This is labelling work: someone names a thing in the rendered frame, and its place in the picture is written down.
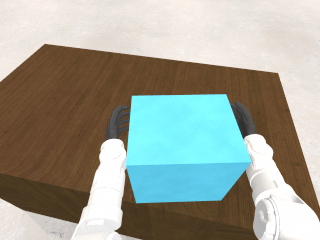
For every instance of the robot right forearm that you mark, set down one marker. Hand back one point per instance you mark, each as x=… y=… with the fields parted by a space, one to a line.
x=264 y=177

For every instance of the robot left upper arm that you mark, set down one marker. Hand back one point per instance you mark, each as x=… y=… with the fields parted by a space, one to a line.
x=98 y=235

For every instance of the carton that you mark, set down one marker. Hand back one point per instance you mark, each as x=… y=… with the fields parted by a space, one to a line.
x=183 y=148

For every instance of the right robot hand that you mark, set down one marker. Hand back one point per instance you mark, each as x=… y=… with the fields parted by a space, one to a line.
x=244 y=119

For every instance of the left robot hand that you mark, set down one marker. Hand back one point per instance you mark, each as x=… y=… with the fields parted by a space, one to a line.
x=113 y=131

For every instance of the robot right upper arm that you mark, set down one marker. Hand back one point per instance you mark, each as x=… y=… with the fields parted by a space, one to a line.
x=276 y=219

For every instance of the robot left forearm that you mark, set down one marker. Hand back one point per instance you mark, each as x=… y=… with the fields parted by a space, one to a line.
x=103 y=211

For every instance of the pedestal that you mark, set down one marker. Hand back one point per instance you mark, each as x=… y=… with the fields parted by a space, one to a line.
x=54 y=112

